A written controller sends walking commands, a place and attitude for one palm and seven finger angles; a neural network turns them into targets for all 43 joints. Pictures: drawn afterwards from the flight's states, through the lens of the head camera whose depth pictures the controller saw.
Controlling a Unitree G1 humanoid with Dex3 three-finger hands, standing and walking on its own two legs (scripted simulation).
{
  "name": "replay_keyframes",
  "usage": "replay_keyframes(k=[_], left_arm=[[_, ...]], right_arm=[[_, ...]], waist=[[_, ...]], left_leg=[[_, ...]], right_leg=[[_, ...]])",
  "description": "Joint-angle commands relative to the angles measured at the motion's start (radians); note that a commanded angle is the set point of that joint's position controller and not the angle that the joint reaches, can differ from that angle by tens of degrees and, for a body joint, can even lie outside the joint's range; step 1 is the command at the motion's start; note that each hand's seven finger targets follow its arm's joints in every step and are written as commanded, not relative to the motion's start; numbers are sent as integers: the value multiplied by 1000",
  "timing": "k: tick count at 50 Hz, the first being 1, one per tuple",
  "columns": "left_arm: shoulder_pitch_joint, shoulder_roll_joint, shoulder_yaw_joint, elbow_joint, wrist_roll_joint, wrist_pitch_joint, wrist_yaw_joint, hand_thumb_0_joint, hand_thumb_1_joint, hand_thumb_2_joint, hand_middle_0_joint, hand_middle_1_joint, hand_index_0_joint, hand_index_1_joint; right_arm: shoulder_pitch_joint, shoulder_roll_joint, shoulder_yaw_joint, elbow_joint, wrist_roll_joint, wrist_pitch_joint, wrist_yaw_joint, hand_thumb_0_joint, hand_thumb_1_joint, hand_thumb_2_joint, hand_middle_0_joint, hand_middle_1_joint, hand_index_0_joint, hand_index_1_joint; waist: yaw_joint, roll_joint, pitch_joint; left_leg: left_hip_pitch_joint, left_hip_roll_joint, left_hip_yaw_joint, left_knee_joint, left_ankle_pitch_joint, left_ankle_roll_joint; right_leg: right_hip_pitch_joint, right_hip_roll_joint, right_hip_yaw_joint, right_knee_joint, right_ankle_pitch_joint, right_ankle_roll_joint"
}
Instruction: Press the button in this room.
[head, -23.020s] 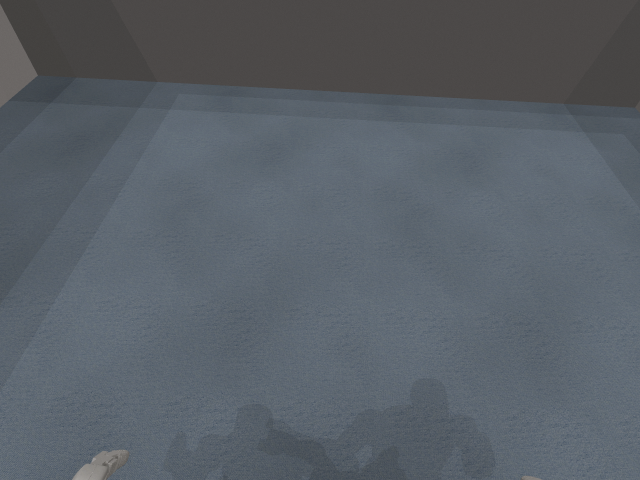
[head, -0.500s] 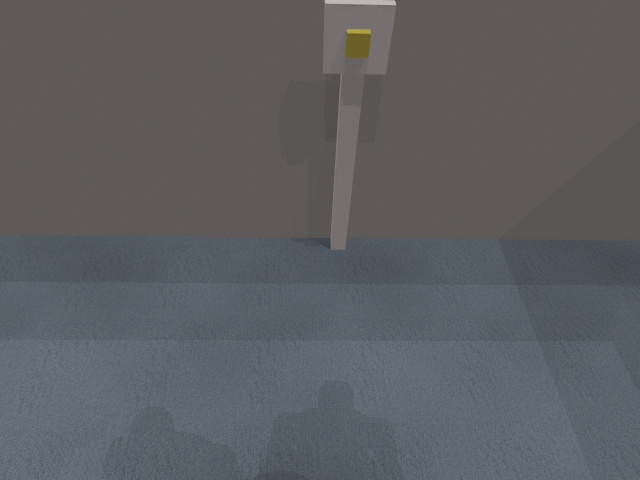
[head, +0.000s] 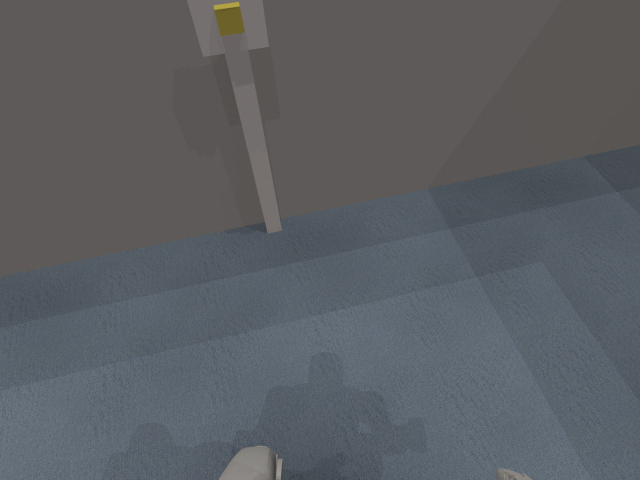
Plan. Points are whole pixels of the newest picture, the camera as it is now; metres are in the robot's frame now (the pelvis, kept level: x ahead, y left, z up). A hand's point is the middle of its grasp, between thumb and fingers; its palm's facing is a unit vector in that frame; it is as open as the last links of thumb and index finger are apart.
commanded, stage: walk to a spot facing it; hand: left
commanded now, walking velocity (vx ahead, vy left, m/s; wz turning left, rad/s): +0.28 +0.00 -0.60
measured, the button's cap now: (229, 18) +1.00 +0.29 +0.07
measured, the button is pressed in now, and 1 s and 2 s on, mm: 0 0 0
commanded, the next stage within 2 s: turn to face it in 1.72 s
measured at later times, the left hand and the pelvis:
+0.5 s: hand (150, 436) +0.18 +0.29 -0.18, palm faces -0.22 -0.95 -0.21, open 7.4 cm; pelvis +0.10 +0.08 +0.00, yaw -17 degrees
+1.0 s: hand (289, 313) +0.39 +0.10 -0.16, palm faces -0.58 -0.78 -0.25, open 7.4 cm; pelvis +0.18 +0.01 -0.01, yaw -35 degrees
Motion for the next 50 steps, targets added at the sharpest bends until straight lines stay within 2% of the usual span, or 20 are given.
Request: replay_keyframes(k=[1, 10, 13, 14, 15, 16, 17, 19, 22, 24, 28, 34, 38, 40, 41, 42, 43, 45, 48, 50], left_arm=[[130, 200, 54, -31, -2, -23, 4, 0, 900, 900, -200, -300, -200, -300], [118, 243, 61, -46, 7, -30, -6, 0, 900, 900, -200, -300, -200, -300], [32, 247, 62, -61, -2, -24, -9, 0, 900, 900, -200, -300, -200, -300], [8, 210, 54, -73, -5, -24, -13, 0, 900, 900, -200, -300, -200, -300], [15, 143, 40, -94, -13, -21, -20, 0, 900, 900, -200, -300, -200, -300], [-8, 129, 37, -113, -6, -25, -23, 0, 900, 900, -200, -300, -200, -300], [-40, 156, 46, -121, 4, -19, -27, 0, 900, 900, -200, -300, -200, -300], [3, 168, 59, -75, 14, -3, -39, 0, 900, 900, -200, -300, -200, -300], [50, 120, 51, -53, 11, 13, -43, 0, 900, 900, -200, -300, -200, -300], [52, 105, 47, -50, 7, 20, -37, 0, 900, 900, -200, -300, -200, -300], [-13, 90, 43, -80, 7, 39, -35, 0, 900, 900, -200, -300, -200, -300], [-202, 86, 27, -141, 6, 33, -37, 0, 900, 900, -200, -300, -200, -300], [-129, 112, 29, -136, 8, 10, -30, 0, 900, 900, -200, -300, -200, -300], [75, 196, 50, -81, 14, -17, -19, 0, 900, 900, -200, -300, -200, -300], [186, 320, 71, -49, 10, -29, -2, 0, 900, 900, -200, -300, -200, -300], [210, 353, 81, -25, -20, -17, 14, 0, 900, 900, -200, -300, -200, -300], [158, 315, 74, -41, -21, -11, 24, 0, 900, 900, -200, -300, -200, -300], [10, 257, 54, -90, -23, -1, 27, 0, 900, 900, -200, -300, -200, -300], [-77, 233, 41, -111, -8, -17, 19, 0, 900, 900, -200, -300, -200, -300], [-77, 233, 44, -108, -3, -25, 10, 0, 900, 900, -200, -300, -200, -300]], right_arm=[[-28, -77, -6, -91, -1, -24, 6, 0, -900, -900, 200, 300, 200, 300], [-78, -73, 10, -163, 15, -63, 15, 0, -900, -900, 200, 300, 200, 300], [60, -82, 9, -127, 21, -78, 5, 0, -900, -900, 200, 300, 200, 300], [144, -120, 0, -99, 23, -88, -4, 0, -900, -900, 200, 300, 200, 300], [238, -217, -18, -75, 13, -94, -11, 0, -900, -900, 200, 300, 200, 300], [303, -279, -32, -71, 10, -83, -9, 0, -900, -900, 200, 300, 200, 300], [271, -261, -23, -84, 9, -70, -6, 0, -900, -900, 200, 300, 200, 300], [150, -157, 7, -109, 10, -76, -6, 0, -900, -900, 200, 300, 200, 300], [175, -105, 21, -85, 11, -88, -12, 0, -900, -900, 200, 300, 200, 300], [223, -90, 25, -64, 16, -92, -17, 0, -900, -900, 200, 300, 200, 300], [267, -82, 21, -35, 15, -90, -20, 0, -900, -900, 200, 300, 200, 300], [358, -92, -1, 15, 2, -76, -20, 0, -900, -900, 200, 300, 200, 300], [347, -136, -20, 15, 11, -69, -12, 0, -900, -900, 200, 300, 200, 300], [315, -141, -20, -17, 29, -66, 0, 0, -900, -900, 200, 300, 200, 300], [297, -71, 0, -63, 42, -61, 5, 0, -900, -900, 200, 300, 200, 300], [207, -68, 5, -99, 43, -56, -8, 0, -900, -900, 200, 300, 200, 300], [177, -67, 5, -106, 42, -48, -13, 0, -900, -900, 200, 300, 200, 300], [146, -69, 5, -94, 23, -32, -3, 0, -900, -900, 200, 300, 200, 300], [208, -52, 5, -70, 5, -9, 3, 0, -900, -900, 200, 300, 200, 300], [218, -54, 4, -71, 4, -10, 9, 0, -900, -900, 200, 300, 200, 300]], waist=[[39, -128, -88], [52, -149, -93], [-26, -144, -119], [-63, -62, -144], [-107, 197, -196], [-126, 311, -157], [-116, 192, -68], [-37, 150, 23], [-4, 124, 15], [-4, 130, -18], [-10, 146, -24], [-76, 132, -19], [-31, 170, -104], [79, 56, -211], [114, -224, -313], [117, -219, -351], [92, -143, -275], [35, -52, -139], [-40, -62, -74], [-48, -106, -84]], left_leg=[[-148, 15, -30, -31, 4, -17], [18, -40, -5, -378, -88, 12], [331, -70, 21, -622, 54, 23], [550, -13, -18, -720, 76, 36], [732, 224, -275, -816, -84, 86], [677, 424, -470, -883, -110, 168], [524, 448, -447, -912, -131, 214], [346, 335, -290, -929, -62, 166], [377, 232, -25, -836, 453, 125], [411, 207, 65, -779, 727, 92], [464, 210, 118, -750, 823, 107], [597, 255, 141, -698, 907, 172], [623, 265, 210, -521, 1155, 151], [354, 243, 248, -172, 910, 73], [-23, 39, 246, 146, -94, -2], [-86, -5, 83, 303, -341, 1], [-96, 41, -3, 306, -259, 13], [-83, 76, -23, 229, -130, 6], [3, 64, -1, 118, -52, -12], [25, 56, 11, 50, -10, -20]], right_leg=[[231, -260, 367, -189, 113, -74], [189, -244, 442, -178, 63, -131], [-3, -171, 380, -84, 48, -68], [-168, -107, 326, 12, -28, -23], [-366, 18, 190, 235, -210, 33], [-472, 23, 61, 462, -391, 79], [-451, -43, 81, 568, -356, 83], [-389, -83, 55, 662, -222, 98], [-373, -87, 18, 745, -86, 123], [-367, -80, -1, 776, -55, 127], [-407, -83, -25, 729, -10, 138], [-402, -88, -95, 442, -74, 119], [-186, -24, -151, 195, -109, 69], [251, -89, -67, -28, 229, 20], [561, -406, 386, 20, 860, -128], [550, -499, 429, 45, 1194, -228], [460, -462, 339, 20, 1010, -232], [244, -356, 289, -53, 638, -157], [20, -280, 231, -144, 402, -103], [-21, -232, 211, -165, 254, -90]])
